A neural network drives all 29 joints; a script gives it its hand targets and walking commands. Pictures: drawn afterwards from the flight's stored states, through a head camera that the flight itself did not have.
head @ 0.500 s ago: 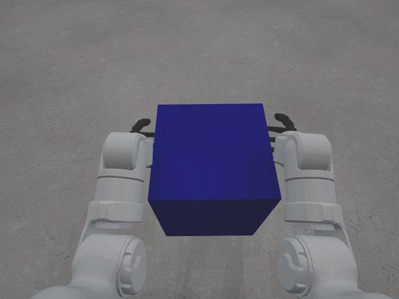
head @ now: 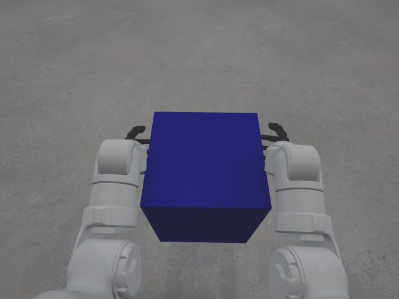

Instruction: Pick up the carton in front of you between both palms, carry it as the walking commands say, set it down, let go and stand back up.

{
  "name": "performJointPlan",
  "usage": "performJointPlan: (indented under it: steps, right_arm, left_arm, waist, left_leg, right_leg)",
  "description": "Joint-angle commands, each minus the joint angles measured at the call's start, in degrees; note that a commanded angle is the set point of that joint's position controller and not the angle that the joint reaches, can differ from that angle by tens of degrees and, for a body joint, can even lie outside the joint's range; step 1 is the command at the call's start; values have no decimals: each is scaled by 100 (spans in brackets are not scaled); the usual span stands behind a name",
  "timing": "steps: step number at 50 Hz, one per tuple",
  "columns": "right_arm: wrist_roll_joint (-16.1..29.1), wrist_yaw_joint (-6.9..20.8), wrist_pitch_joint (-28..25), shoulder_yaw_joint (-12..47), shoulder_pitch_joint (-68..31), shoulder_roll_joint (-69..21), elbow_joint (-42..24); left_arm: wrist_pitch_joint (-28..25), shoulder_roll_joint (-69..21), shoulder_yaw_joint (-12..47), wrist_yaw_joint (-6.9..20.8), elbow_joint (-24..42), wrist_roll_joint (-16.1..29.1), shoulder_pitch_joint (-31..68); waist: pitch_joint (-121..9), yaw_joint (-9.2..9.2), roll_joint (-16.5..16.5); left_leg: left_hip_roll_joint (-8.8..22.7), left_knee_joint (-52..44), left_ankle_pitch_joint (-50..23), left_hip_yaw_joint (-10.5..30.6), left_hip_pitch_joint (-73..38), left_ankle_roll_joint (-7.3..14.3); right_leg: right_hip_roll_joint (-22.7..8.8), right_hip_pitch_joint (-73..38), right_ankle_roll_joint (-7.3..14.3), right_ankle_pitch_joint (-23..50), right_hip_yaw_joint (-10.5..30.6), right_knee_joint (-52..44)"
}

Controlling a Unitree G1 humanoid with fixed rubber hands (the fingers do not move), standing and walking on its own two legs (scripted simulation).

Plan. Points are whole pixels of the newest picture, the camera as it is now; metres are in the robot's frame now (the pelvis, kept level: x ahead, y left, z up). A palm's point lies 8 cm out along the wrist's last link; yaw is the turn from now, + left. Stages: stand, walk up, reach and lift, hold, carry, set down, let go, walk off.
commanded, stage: carry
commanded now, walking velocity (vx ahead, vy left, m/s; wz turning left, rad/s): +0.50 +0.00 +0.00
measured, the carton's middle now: (204, 183) +0.37 +0.00 +0.00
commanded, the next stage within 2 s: none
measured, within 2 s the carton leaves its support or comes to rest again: neither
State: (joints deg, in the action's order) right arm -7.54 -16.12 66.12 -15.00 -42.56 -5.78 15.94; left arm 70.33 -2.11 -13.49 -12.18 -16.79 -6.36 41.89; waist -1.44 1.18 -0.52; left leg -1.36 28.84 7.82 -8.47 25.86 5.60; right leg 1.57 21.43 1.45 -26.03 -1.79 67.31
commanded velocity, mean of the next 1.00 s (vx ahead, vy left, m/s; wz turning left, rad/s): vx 0.10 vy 0.00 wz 0.00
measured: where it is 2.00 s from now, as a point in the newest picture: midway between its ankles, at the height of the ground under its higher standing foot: (200, 275)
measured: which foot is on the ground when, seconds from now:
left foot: down 0.00-0.38, up 0.40-0.58, down 0.60-1.00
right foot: up 0.00-0.34, down 0.36-1.00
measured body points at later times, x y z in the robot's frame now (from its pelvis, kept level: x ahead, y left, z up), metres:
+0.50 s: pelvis +0.27 -0.04 +0.01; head +0.28 -0.05 +0.46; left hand +0.57 +0.11 +0.08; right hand +0.59 -0.18 +0.09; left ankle +0.21 +0.07 -0.70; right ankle +0.32 -0.13 -0.73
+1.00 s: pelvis +0.37 -0.02 +0.00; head +0.33 -0.02 +0.45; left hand +0.66 +0.14 +0.07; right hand +0.67 -0.15 +0.08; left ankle +0.34 +0.09 -0.73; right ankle +0.32 -0.13 -0.73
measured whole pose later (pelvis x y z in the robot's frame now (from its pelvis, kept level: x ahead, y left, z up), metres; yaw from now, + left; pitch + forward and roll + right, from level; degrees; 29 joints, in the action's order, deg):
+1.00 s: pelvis +0.37 -0.02 +0.00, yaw +1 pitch +3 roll +0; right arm -9.4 -12.6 64.7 -9.4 -19.0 -9.8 0.7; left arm 69.1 -9.3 -7.9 -13.5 0.4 -8.8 17.5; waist -9.4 -0.2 -0.4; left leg 3.3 31.4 18.3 -9.5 16.0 0.4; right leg -4.5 13.6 -0.9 -20.4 -9.2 31.2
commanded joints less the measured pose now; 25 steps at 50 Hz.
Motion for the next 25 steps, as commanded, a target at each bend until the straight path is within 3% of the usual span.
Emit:
performJointPlan:
  steps: [1,6,12,14,16,17,18,19,20,21,23,25]
  right_arm:
    - [2802,2530,179,3025,-3718,-6759,-480]
    - [2748,2585,316,3306,-2932,-6821,-955]
    - [2370,2603,448,3738,-1309,-6463,-1737]
    - [2244,2621,467,3915,-728,-6345,-1884]
    - [2199,2653,473,4074,-264,-6365,-1925]
    - [2212,2684,475,4117,-9,-6416,-1881]
    - [2230,2716,480,4203,68,-6391,-1896]
    - [2358,2732,525,4328,-281,-6422,-1988]
    - [2460,2728,569,4383,-361,-6346,-2016]
    - [2522,2731,557,4435,-350,-6289,-2071]
    - [2571,2718,499,4479,-497,-6295,-2290]
    - [2601,2669,467,4508,-468,-6491,-2259]
  left_arm:
    - [-348,-6885,3021,1953,1201,2708,4615]
    - [-362,-6984,3383,1771,1813,2510,3707]
    - [-256,-6874,4048,1797,2609,2323,2309]
    - [-181,-6780,4228,1887,2723,2294,1800]
    - [-119,-6684,4360,1990,2796,2285,1359]
    - [-89,-6599,4381,2038,2898,2269,1239]
    - [-44,-6552,4382,2081,2930,2261,984]
    - [-45,-6436,4379,2104,2881,2201,1066]
    - [-43,-6484,4286,2124,2593,2214,788]
    - [-72,-6524,4253,2140,2629,2291,695]
    - [-107,-6697,4249,2169,2809,2354,885]
    - [-101,-6735,4237,2201,2937,2458,1051]
  waist:
    - [-2881,17,389]
    - [-2821,-30,731]
    - [-2348,24,961]
    - [-2210,52,981]
    - [-2272,-35,905]
    - [-2381,-70,793]
    - [-2586,-169,393]
    - [-2980,-236,-847]
    - [-3218,-294,-1289]
    - [-3090,-265,-1008]
    - [-2717,-199,-596]
    - [-2582,-187,-703]
  left_leg:
    - [1879,-1059,-1225,2541,-3527,576]
    - [1707,-1332,-1765,1564,-3477,479]
    - [1372,-1155,-3276,755,-3861,153]
    - [1177,-777,-4149,388,-3890,-23]
    - [971,9,-4015,4,-3285,-325]
    - [921,466,-3446,-67,-2569,-559]
    - [871,1098,-1974,-89,-1520,-808]
    - [486,2031,721,107,-43,-907]
    - [177,2680,2673,373,820,-937]
    - [271,2752,2884,680,870,-921]
    - [607,1482,2620,784,284,-805]
    - [462,582,1930,465,-643,-808]
  right_leg:
    - [-503,1618,-40,441,291,-207]
    - [-508,1324,-326,644,-197,-1920]
    - [-358,1245,-310,1902,-698,-3447]
    - [-109,878,-346,2326,-1022,-4063]
    - [10,-462,-305,3320,-1324,-4978]
    - [-275,-1484,-198,4008,-1106,-5226]
    - [-1155,-2674,-50,5865,-279,-4841]
    - [-2283,-4297,671,9022,968,-3854]
    - [-2562,-4859,1259,9234,1301,-3833]
    - [-2533,-4441,1269,8191,1236,-4165]
    - [-2221,-3281,827,5858,815,-4727]
    - [-1925,-2378,582,4907,226,-4980]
